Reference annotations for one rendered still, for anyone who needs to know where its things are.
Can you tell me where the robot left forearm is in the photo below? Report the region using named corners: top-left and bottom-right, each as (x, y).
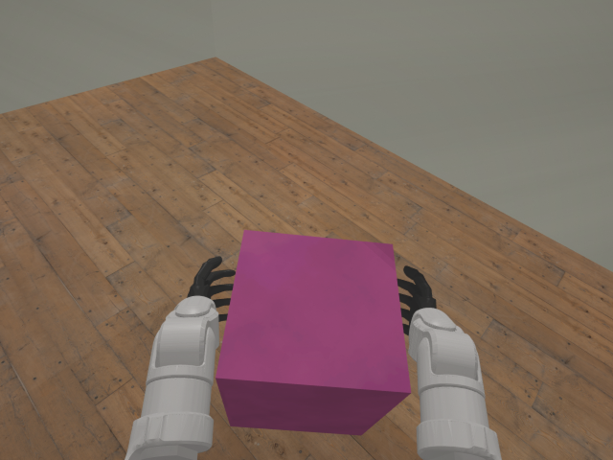
top-left (125, 296), bottom-right (219, 460)

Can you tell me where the robot right hand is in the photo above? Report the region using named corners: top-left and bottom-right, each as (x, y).
top-left (397, 265), bottom-right (437, 336)

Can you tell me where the carton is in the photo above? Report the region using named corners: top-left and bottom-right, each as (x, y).
top-left (216, 230), bottom-right (411, 435)

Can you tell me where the robot right forearm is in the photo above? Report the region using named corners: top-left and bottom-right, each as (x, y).
top-left (408, 308), bottom-right (502, 460)

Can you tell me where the robot left hand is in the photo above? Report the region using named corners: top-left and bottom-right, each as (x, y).
top-left (187, 256), bottom-right (236, 322)

